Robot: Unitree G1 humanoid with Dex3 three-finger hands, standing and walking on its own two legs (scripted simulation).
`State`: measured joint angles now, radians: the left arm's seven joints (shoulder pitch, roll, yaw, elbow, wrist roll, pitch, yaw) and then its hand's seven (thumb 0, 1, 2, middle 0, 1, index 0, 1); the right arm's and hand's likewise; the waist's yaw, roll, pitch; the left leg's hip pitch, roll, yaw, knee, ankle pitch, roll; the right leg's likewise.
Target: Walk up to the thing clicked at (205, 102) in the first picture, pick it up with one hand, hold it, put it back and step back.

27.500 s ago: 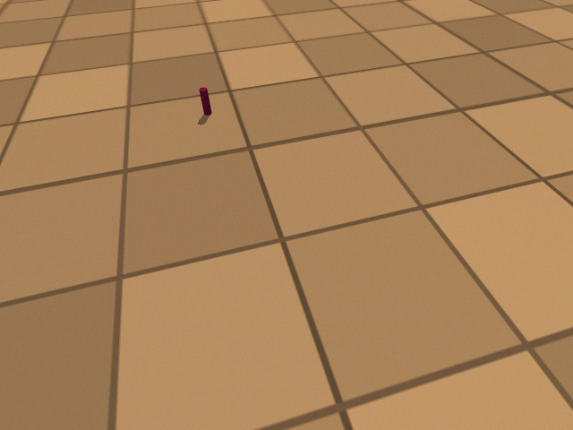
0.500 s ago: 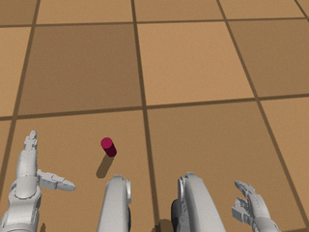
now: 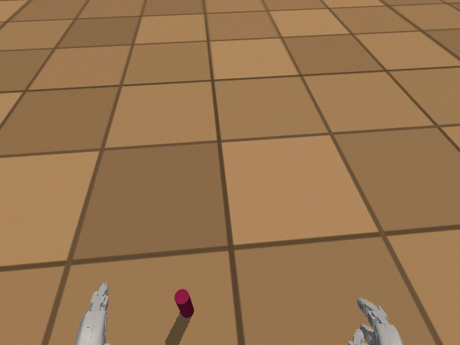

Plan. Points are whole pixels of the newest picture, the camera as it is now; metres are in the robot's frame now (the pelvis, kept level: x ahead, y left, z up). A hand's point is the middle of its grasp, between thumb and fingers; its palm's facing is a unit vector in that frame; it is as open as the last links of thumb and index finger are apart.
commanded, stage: home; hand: left
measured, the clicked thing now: (184, 304) +0.39 +0.18 -0.62
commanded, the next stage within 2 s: stand in 1.74 s
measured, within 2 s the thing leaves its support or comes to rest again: neither
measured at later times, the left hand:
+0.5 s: hand out of the picture +0.16 +0.18 -0.04, palm faces +0.12 -0.95 -0.29, open 17.7 cm
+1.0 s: hand out of the picture +0.15 +0.17 -0.04, palm faces +0.11 -0.95 -0.28, open 17.6 cm
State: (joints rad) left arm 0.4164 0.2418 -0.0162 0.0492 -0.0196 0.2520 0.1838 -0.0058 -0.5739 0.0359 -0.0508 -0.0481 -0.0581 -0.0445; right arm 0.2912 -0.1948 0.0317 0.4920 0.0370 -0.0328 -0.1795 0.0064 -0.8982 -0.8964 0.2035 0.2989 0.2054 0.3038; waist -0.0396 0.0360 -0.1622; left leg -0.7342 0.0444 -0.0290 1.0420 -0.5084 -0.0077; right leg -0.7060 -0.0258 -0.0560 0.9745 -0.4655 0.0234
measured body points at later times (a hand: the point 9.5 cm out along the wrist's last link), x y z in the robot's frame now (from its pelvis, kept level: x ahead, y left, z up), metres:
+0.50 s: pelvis -0.01 -0.01 +0.01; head +0.01 +0.00 +0.46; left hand +0.15 +0.23 -0.02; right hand +0.16 -0.24 -0.05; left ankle +0.00 +0.12 -0.67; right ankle +0.01 -0.14 -0.67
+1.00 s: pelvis -0.01 -0.01 +0.01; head +0.00 -0.01 +0.46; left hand +0.15 +0.22 -0.02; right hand +0.15 -0.25 -0.06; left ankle +0.00 +0.12 -0.67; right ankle +0.01 -0.14 -0.68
